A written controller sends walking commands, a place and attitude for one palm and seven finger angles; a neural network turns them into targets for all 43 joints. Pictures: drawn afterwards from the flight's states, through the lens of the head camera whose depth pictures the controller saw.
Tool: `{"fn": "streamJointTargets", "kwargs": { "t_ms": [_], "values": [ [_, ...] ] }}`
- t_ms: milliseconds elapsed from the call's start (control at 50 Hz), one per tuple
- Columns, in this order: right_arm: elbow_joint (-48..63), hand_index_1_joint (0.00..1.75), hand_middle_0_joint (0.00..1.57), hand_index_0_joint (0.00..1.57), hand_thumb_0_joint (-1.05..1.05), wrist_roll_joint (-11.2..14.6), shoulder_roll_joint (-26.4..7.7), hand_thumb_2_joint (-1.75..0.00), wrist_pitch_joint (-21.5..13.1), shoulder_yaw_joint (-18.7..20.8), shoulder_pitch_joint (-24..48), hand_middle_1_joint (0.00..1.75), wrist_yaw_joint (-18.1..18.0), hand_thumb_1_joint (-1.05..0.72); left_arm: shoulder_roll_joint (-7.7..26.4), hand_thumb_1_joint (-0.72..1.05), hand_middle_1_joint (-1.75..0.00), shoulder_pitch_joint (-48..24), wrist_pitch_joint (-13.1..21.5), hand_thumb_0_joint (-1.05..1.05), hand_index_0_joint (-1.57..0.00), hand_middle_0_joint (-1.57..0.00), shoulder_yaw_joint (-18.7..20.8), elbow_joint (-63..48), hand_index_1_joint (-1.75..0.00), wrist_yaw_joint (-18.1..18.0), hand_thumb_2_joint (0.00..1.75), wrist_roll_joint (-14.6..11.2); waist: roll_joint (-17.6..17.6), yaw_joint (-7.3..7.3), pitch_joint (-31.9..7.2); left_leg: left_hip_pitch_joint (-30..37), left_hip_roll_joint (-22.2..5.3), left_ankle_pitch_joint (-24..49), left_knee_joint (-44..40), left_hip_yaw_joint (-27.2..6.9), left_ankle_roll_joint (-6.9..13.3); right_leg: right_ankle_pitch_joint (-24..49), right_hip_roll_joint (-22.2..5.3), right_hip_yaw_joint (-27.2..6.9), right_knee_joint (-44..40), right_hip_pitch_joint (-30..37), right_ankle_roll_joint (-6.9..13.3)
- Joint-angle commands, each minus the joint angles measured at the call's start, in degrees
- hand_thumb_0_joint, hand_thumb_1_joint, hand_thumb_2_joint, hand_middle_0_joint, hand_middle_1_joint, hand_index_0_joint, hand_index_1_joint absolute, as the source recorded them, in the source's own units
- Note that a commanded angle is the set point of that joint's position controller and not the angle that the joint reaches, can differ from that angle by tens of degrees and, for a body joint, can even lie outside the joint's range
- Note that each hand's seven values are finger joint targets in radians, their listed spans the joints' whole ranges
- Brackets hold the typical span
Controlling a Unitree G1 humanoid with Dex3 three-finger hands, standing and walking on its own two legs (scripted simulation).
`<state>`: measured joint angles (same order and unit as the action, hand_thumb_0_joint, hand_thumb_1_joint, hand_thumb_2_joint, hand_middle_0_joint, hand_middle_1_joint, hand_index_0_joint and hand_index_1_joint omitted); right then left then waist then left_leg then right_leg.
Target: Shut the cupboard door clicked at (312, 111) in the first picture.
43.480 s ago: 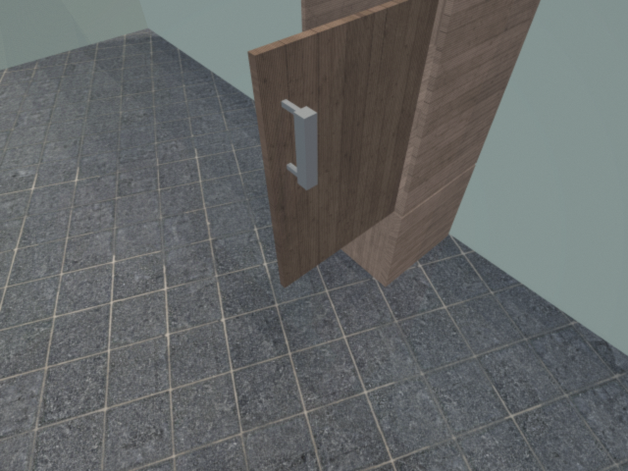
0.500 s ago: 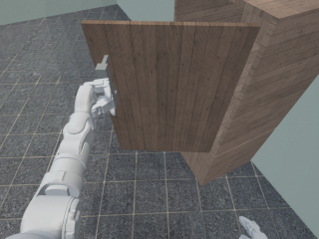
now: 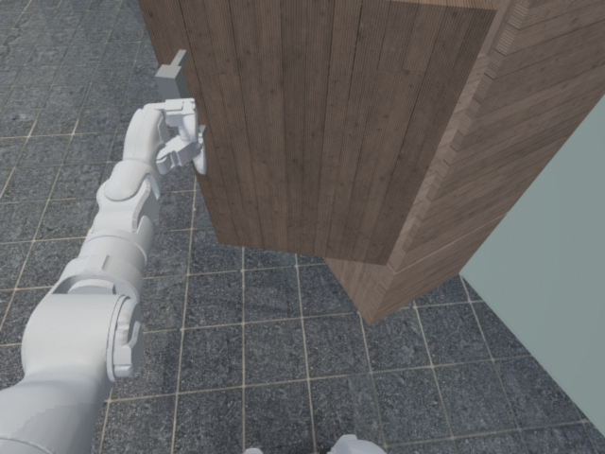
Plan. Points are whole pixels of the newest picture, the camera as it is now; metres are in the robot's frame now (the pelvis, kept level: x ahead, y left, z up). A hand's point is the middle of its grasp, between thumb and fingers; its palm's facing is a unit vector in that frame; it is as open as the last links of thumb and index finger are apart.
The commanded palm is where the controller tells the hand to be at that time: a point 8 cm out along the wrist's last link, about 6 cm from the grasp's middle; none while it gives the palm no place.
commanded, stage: push the door shut along its arc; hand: left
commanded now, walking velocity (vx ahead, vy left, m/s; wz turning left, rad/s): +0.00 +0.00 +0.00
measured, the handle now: (188, 107) +0.57 +0.15 +0.12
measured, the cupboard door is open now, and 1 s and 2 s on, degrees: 52 43 39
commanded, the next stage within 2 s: pull the fist back off the door in 1.06 s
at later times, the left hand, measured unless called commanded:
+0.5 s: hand (232, 117) +0.54 +0.08 +0.12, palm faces -0.29 -0.96 -0.01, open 3.1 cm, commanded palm +0.54 +0.13 +0.13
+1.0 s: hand (264, 91) +0.58 +0.03 +0.14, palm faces -0.37 -0.93 +0.00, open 3.1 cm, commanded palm +0.59 +0.08 +0.13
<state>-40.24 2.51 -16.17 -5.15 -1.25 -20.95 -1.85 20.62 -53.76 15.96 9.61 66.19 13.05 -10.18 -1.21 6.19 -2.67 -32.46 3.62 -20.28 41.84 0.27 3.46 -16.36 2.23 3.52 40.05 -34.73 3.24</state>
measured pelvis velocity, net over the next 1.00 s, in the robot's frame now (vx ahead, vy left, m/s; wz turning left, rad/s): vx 0.02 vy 0.00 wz -0.04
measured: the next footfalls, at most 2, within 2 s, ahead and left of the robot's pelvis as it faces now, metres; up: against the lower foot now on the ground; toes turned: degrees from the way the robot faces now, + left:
none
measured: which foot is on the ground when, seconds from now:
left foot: down 0.00-1.00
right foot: down 0.00-1.00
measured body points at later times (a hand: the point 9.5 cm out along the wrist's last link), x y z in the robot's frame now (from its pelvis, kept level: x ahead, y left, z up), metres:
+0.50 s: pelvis +0.02 +0.01 -0.01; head +0.12 +0.01 +0.43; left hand +0.55 +0.13 +0.13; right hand -0.01 -0.26 -0.12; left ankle +0.00 +0.08 -0.71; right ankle +0.03 -0.08 -0.71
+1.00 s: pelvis +0.02 +0.00 -0.02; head +0.15 -0.01 +0.41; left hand +0.59 +0.09 +0.14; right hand -0.04 -0.27 -0.13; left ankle +0.00 +0.08 -0.71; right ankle +0.03 -0.08 -0.71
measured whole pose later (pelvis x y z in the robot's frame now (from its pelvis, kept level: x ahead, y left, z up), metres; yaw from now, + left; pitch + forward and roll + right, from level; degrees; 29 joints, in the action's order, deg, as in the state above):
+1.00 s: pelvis +0.02 +0.00 -0.02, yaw -2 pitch +21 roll -1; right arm -38.9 -0.3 -17.2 -2.1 -1.5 -24.5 -1.4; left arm 28.9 -75.9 13.2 14.5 79.3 20.4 -4.5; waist -2.6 14.9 -3.4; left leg -45.2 1.9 -23.9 48.4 1.3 3.2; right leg -18.6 4.0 2.8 45.3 -47.6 3.7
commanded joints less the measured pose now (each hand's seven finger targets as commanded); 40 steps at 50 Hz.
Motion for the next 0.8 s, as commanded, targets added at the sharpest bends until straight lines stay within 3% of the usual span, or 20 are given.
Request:
{"fn": "streamJointTargets", "kwargs": {
  "t_ms": [0, 20, 100, 140, 180, 220, 300, 320, 380, 440, 480, 500, 540, 620, 680, 720, 760, 780],
  "values": [
    [3.7, 0.3, 0.2, 0.2, 0.0, -0.2, -9.5, -0.9, -1.8, 3.2, -6.1, 0.3, -0.2, -0.9, 7.2, 0.9, -1.5, -35.4, 4.0, 0.0, -1.3, -1.3, 0.5, -10.5, -1.5, 1.9, 0.9, -0.2, 0.0, 4.72, -22.2, 9.9, -2.7, 10.4, -4.2, -5.1, -1.4, 9.9, -1.0, -4.1, -3.8, 6.8, -1.3],
    [3.8, 0.3, 0.2, 0.2, 0.0, -0.1, -9.4, -0.9, -1.9, 3.0, -6.1, 0.3, -0.1, -0.9, 5.7, 0.9, -1.5, -36.8, 4.1, 0.0, -1.3, -1.3, -1.3, -10.8, -1.5, 2.4, 0.9, -0.1, -2.1, 5.04, -23.0, 10.6, -2.6, 11.0, -4.0, -5.2, -1.5, 10.0, -1.0, -4.1, -3.6, 5.8, -1.3],
    [2.9, 0.3, 0.2, 0.2, 0.0, -0.5, -9.8, -0.9, -2.0, 3.1, -7.5, 0.3, 0.1, -0.9, 5.2, 0.9, -1.5, -39.3, 4.1, 0.0, -1.3, -1.3, -1.9, -8.4, -1.5, 3.4, 0.9, -0.2, -2.7, 6.17, -23.8, 11.8, -2.9, 12.5, -2.8, -6.0, -1.8, 9.9, -0.8, -3.4, -2.8, 2.8, -1.2],
    [2.7, 0.3, 0.2, 0.2, 0.0, -0.6, -10.1, -0.9, -2.0, 3.2, -8.0, 0.3, 0.2, -0.9, 7.0, 0.9, -1.5, -40.1, 3.9, 0.0, -1.3, -1.3, -0.2, -7.5, -1.5, 3.7, 0.9, -0.2, -1.6, 6.19, -24.7, 11.0, -3.0, 12.7, -2.3, -6.0, -1.7, 10.3, -0.7, -3.7, -2.6, 3.1, -1.3],
    [2.6, 0.3, 0.2, 0.2, 0.0, -0.7, -10.4, -0.9, -1.7, 3.0, -8.6, 0.3, 0.1, -0.9, 9.6, 0.9, -1.5, -40.4, 3.1, 0.0, -1.3, -1.3, 2.0, -4.7, -1.5, 3.7, 0.9, -0.2, 0.5, 6.58, -23.3, 8.0, -2.9, 11.7, -2.2, -5.8, -1.4, 10.3, -0.6, -3.9, -2.5, 3.9, -1.4],
    [2.7, 0.3, 0.2, 0.2, 0.0, -1.0, -10.5, -0.9, -1.5, 3.0, -9.5, 0.3, 0.2, -0.9, 13.3, 0.9, -1.5, -42.3, 3.5, 0.0, -1.3, -1.3, 5.0, -6.3, -1.5, 3.1, 0.9, 0.3, -1.3, 5.89, -26.5, 8.6, -2.8, 14.8, -1.6, -5.8, -1.4, 12.9, -0.7, -4.1, -1.7, 5.2, -1.4],
    [3.1, 0.3, 0.2, 0.2, 0.0, -1.4, -10.0, -0.9, -1.0, 3.4, -10.4, 0.3, 0.8, -0.9, 10.4, 0.9, -1.5, -41.8, 4.9, 0.0, -1.3, -1.3, 2.2, -8.0, -1.5, 3.2, 0.9, 1.6, -5.9, 5.68, -29.9, 13.5, -3.1, 22.3, 0.4, -6.1, -2.3, 16.2, -0.4, -3.4, -0.2, 2.4, -1.3],
    [3.0, 0.3, 0.2, 0.2, 0.0, -1.5, -10.3, -0.9, -0.7, 3.5, -10.6, 0.3, 0.9, -0.9, 11.7, 0.9, -1.5, -40.8, 4.8, 0.0, -1.3, -1.3, 3.2, -7.2, -1.5, 3.5, 0.9, 1.9, -4.5, 5.59, -29.7, 13.3, -3.5, 22.6, 0.5, -6.3, -2.5, 16.3, -0.2, -3.3, -0.2, 2.0, -1.4],
    [3.3, 0.3, 0.2, 0.2, 0.0, -1.4, -10.6, -0.9, 0.1, 3.6, -11.2, 0.3, 0.9, -0.9, 11.4, 0.9, -1.5, -41.5, 3.8, 0.0, -1.3, -1.3, 3.0, -6.0, -1.5, 4.7, 0.9, 1.5, -1.9, 6.4, -29.0, 11.4, -3.3, 21.5, 0.4, -5.8, -2.0, 17.1, 0.1, -3.4, -0.6, 3.5, -1.6],
    [2.9, 0.3, 0.2, 0.2, 0.0, -1.4, -10.6, -0.9, 0.6, 3.6, -11.7, 0.3, 0.6, -0.9, 11.3, 0.9, -1.5, -45.1, 2.9, 0.0, -1.3, -1.3, 2.4, -5.6, -1.5, 5.1, 0.9, 1.6, -3.9, 7.19, -27.8, 11.9, -3.4, 21.7, 0.4, -6.1, -2.0, 16.6, 0.1, -3.1, -0.6, 1.6, -1.5],
    [3.0, 0.3, 0.2, 0.2, 0.0, -1.6, -10.9, -0.9, 0.9, 3.5, -12.2, 0.3, 0.6, -0.9, 13.9, 0.9, -1.5, -44.3, 2.3, 0.0, -1.3, -1.3, 4.9, -4.5, -1.5, 4.9, 0.9, 1.5, -3.0, 6.8, -28.1, 10.9, -3.3, 21.6, 0.7, -5.8, -1.8, 17.2, 0.2, -3.4, -0.6, 2.8, -1.4],
    [2.9, 0.3, 0.2, 0.2, 0.0, -1.6, -11.0, -0.9, 1.1, 3.5, -12.7, 0.3, 0.4, -0.9, 14.7, 0.9, -1.5, -45.2, 2.5, 0.0, -1.3, -1.3, 5.3, -4.3, -1.5, 4.8, 0.9, 1.3, -2.2, 7.33, -27.8, 10.3, -3.2, 22.0, 0.8, -5.7, -1.5, 17.9, 0.2, -3.3, -0.5, 3.2, -1.4],
    [2.7, 0.3, 0.2, 0.2, 0.0, -1.8, -10.7, -0.9, 1.1, 3.4, -12.6, 0.3, 0.5, -0.9, 12.9, 0.9, -1.5, -46.9, 2.5, 0.0, -1.3, -1.3, 3.6, -4.4, -1.5, 5.1, 0.9, 1.9, -3.2, 7.9, -28.2, 10.5, -3.1, 22.3, 1.1, -5.8, -1.6, 18.4, 0.2, -3.4, -0.3, 2.4, -1.6],
    [2.5, 0.3, 0.2, 0.2, 0.0, -2.0, -10.9, -0.9, 1.3, 3.5, -12.7, 0.3, 0.4, -0.9, 13.6, 0.9, -1.5, -47.9, 3.1, 0.0, -1.3, -1.3, 3.6, -5.2, -1.5, 6.0, 0.9, 1.9, -5.1, 7.98, -30.7, 12.4, -3.2, 24.1, 2.0, -5.9, -1.8, 19.1, 0.3, -3.3, 0.2, 1.6, -1.5],
    [2.0, 0.3, 0.2, 0.2, 0.0, -2.0, -11.1, -0.9, 1.6, 3.4, -13.3, 0.3, 0.3, -0.9, 12.5, 0.9, -1.5, -48.8, 1.4, 0.0, -1.3, -1.3, 2.3, -0.5, -1.5, 6.6, 0.9, 2.3, -2.0, 9.6, -26.7, 8.8, -3.2, 20.0, 2.0, -5.8, -1.3, 16.8, 0.3, -3.3, -0.3, 0.1, -1.8],
    [1.8, 0.3, 0.2, 0.2, 0.0, -2.2, -11.4, -0.9, 1.8, 3.2, -13.9, 0.3, 0.1, -0.9, 14.5, 0.9, -1.5, -50.9, 0.7, 0.0, -1.3, -1.3, 3.8, 1.0, -1.5, 6.2, 0.9, 2.6, -2.7, 9.88, -26.1, 7.7, -3.0, 19.4, 2.3, -5.9, -1.2, 16.2, 0.2, -3.3, 0.0, -0.5, -1.7],
    [2.1, 0.3, 0.2, 0.2, 0.0, -2.4, -11.6, -0.9, 1.8, 3.2, -14.2, 0.3, 0.1, -0.9, 17.2, 0.9, -1.5, -51.9, 0.4, 0.0, -1.3, -1.3, 5.7, 1.1, -1.5, 6.1, 0.9, 3.0, -3.4, 9.66, -28.2, 6.7, -2.9, 19.3, 2.8, -5.8, -1.1, 16.8, 0.1, -3.7, 0.5, 0.7, -1.5],
    [2.2, 0.3, 0.2, 0.2, 0.0, -2.5, -11.5, -0.9, 1.9, 3.1, -14.2, 0.3, 0.1, -0.9, 16.9, 0.9, -1.5, -52.4, 0.4, 0.0, -1.3, -1.3, 5.3, 1.0, -1.5, 6.1, 0.9, 3.0, -3.0, 10.2, -28.9, 6.2, -2.8, 19.5, 3.1, -5.4, -0.9, 17.8, 0.1, -3.9, 0.6, 1.3, -1.7]
  ]
}}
